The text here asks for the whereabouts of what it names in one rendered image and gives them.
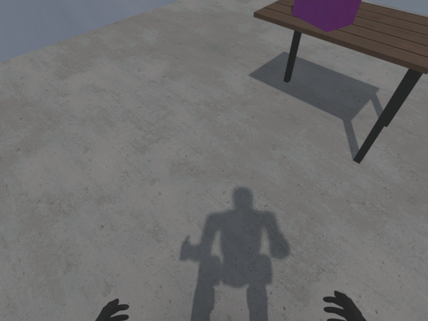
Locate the table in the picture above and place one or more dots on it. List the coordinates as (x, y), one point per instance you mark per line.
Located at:
(387, 34)

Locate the right robot hand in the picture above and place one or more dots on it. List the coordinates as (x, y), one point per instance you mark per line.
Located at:
(350, 312)

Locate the left robot hand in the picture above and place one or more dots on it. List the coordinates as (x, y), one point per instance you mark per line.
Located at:
(112, 308)

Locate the carton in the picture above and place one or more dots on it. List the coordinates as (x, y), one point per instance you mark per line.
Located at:
(326, 15)

